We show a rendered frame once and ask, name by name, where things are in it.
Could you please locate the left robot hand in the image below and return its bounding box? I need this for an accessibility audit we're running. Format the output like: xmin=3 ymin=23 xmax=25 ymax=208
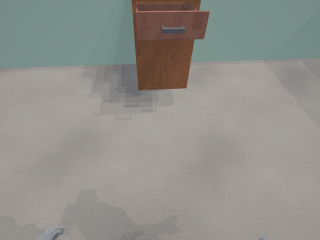
xmin=37 ymin=226 xmax=65 ymax=240

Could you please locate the cabinet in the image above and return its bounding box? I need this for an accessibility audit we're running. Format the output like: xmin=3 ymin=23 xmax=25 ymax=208
xmin=131 ymin=0 xmax=201 ymax=91

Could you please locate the drawer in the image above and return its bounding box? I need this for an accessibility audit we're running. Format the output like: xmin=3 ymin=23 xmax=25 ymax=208
xmin=135 ymin=4 xmax=210 ymax=41

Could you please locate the handle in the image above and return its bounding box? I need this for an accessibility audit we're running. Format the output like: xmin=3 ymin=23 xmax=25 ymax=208
xmin=162 ymin=25 xmax=186 ymax=34

